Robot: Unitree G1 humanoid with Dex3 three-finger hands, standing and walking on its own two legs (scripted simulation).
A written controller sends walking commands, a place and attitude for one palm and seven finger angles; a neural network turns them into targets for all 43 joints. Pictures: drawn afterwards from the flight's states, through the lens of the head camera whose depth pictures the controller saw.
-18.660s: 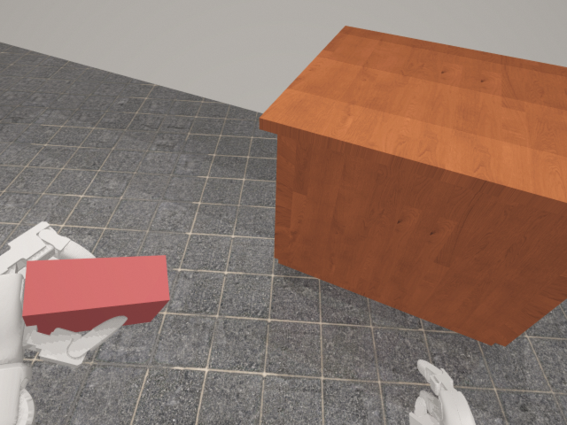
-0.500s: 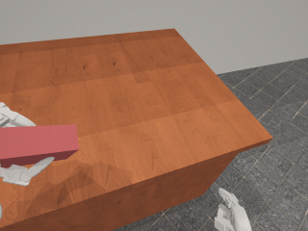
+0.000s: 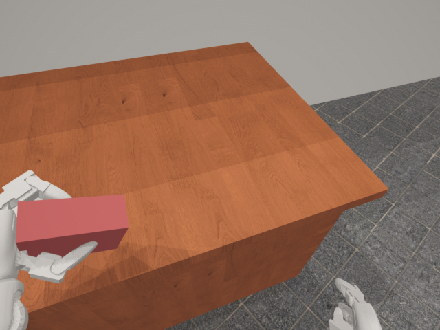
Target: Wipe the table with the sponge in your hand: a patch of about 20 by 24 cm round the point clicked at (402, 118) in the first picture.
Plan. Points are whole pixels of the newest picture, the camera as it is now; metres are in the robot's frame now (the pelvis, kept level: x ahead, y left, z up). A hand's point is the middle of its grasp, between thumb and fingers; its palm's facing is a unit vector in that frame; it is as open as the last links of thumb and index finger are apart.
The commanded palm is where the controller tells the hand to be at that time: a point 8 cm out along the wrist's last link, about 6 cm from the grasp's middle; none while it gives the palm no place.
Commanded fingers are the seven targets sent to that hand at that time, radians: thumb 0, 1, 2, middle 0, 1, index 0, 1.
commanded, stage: come to a stop and stand still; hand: left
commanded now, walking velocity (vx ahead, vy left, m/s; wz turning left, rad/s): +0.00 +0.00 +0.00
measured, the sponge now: (90, 227) +0.23 +0.21 +0.13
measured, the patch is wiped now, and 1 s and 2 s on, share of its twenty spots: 0.00 0.00 0.00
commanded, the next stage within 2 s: look again from close up in 0.80 s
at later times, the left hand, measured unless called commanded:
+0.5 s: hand (18, 201) +0.25 +0.31 +0.15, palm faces +0.37 -0.84 -0.41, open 9.4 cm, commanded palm +0.18 +0.32 +0.18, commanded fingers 0.00 0.10 1.30 -1.20 -1.60 -1.20 -1.60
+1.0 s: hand (16, 208) +0.23 +0.30 +0.16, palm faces +0.38 -0.84 -0.38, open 9.4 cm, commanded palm +0.18 +0.33 +0.18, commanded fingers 0.00 0.10 1.30 -1.20 -1.60 -1.20 -1.60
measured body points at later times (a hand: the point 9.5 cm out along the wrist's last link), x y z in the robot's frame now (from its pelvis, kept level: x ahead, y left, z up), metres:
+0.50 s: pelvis +0.02 +0.05 +0.00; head +0.06 +0.08 +0.45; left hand +0.22 +0.35 +0.18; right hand +0.19 -0.17 -0.07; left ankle +0.04 +0.13 -0.74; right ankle +0.01 -0.09 -0.74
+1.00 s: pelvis +0.01 +0.05 +0.00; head +0.04 +0.07 +0.45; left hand +0.20 +0.34 +0.18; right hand +0.19 -0.17 -0.07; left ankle +0.04 +0.13 -0.74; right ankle +0.01 -0.09 -0.74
